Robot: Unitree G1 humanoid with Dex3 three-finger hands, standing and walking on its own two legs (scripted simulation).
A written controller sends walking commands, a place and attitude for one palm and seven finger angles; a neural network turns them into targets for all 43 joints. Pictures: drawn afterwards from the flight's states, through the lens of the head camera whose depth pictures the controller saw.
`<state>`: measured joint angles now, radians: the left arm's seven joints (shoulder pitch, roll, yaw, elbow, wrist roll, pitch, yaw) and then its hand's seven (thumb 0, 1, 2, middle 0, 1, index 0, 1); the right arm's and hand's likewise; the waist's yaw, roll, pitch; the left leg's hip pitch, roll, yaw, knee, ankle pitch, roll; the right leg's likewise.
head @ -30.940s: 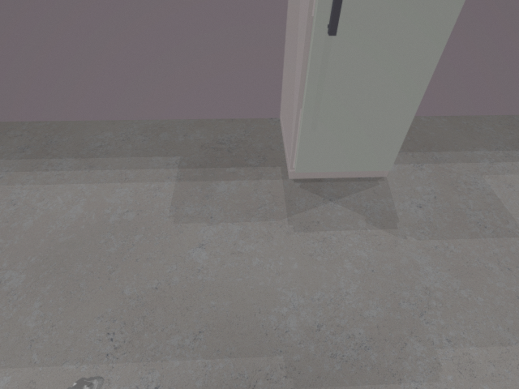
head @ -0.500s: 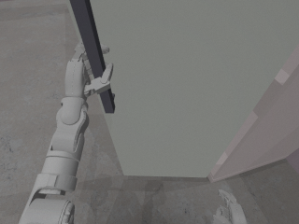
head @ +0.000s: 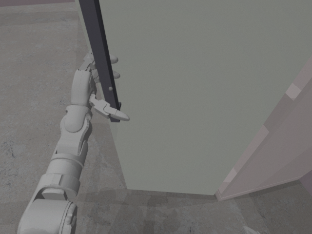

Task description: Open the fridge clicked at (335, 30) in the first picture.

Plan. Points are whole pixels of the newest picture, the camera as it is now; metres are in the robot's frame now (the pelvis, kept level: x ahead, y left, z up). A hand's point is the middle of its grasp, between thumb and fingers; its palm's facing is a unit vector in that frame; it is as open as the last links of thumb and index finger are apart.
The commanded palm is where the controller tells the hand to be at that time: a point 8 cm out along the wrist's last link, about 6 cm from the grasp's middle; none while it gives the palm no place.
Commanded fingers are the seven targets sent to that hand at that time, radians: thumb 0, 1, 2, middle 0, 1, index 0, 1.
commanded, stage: loosen the grip on the handle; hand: left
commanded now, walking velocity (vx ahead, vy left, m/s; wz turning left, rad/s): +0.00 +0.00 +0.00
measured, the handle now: (104, 49) +0.44 +0.13 +0.26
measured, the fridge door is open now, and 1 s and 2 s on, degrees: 72 71 71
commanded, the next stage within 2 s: slip the hand off the handle in 0.10 s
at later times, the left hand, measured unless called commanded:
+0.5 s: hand (92, 89) +0.41 +0.17 +0.17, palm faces +0.00 -0.99 -0.13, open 14.7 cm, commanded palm +0.38 +0.22 +0.18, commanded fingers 0.00 -0.55 0.20 -0.25 -1.15 -0.25 -1.15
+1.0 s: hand (76, 101) +0.36 +0.20 +0.18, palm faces -0.01 -0.99 -0.14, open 14.7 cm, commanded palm +0.33 +0.24 +0.18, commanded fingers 0.00 -0.55 0.20 -0.25 -1.15 -0.25 -1.15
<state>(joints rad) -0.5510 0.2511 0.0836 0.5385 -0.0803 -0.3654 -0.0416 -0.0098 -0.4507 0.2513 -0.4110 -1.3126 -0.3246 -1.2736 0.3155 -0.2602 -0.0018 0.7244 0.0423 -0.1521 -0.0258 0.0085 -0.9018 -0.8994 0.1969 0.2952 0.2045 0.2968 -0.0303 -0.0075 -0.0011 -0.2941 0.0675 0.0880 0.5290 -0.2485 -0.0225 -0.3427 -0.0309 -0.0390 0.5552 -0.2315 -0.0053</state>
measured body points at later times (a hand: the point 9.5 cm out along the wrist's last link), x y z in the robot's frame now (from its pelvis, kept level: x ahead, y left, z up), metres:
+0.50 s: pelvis +0.02 +0.02 +0.00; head +0.03 +0.02 +0.45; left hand +0.40 +0.23 +0.18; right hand +0.16 -0.22 -0.10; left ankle +0.02 +0.14 -0.73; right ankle +0.04 -0.11 -0.73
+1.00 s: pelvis +0.03 +0.03 +0.00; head +0.03 +0.02 +0.45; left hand +0.36 +0.25 +0.18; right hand +0.16 -0.22 -0.10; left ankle +0.02 +0.14 -0.73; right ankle +0.04 -0.11 -0.73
